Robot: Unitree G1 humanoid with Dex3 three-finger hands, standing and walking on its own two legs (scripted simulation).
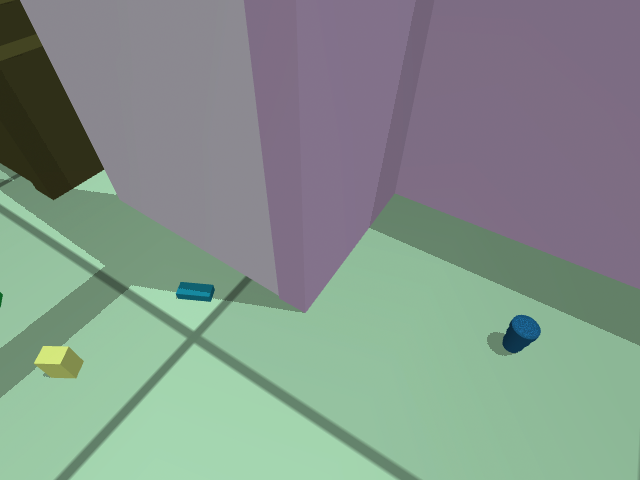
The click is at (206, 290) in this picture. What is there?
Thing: flat box
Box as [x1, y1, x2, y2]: [176, 282, 214, 301]
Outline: 180,282 176,292 178,298 210,301 214,290 212,285
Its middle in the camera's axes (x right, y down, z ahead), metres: -0.48 +0.21 +1.48
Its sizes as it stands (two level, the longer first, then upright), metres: 0.128 0.055 0.034
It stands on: the floor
